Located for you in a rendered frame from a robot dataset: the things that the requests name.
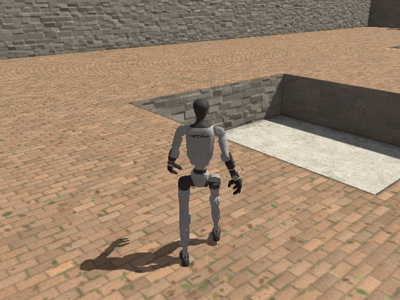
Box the robot left upper arm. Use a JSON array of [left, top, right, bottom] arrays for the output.
[[170, 125, 188, 158]]

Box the right robot shin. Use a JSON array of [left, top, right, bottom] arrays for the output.
[[211, 196, 220, 233]]

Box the left robot forearm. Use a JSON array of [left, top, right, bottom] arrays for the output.
[[167, 149, 176, 167]]

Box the right robot forearm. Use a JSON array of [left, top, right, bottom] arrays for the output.
[[225, 152, 240, 181]]

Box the right robot thigh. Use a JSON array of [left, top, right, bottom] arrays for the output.
[[208, 174, 221, 206]]

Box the robot right upper arm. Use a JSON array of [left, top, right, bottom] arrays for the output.
[[213, 126, 230, 162]]

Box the right robot hand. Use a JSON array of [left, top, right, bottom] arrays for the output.
[[228, 178, 242, 195]]

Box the left robot hand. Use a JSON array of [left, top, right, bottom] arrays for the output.
[[167, 164, 182, 174]]

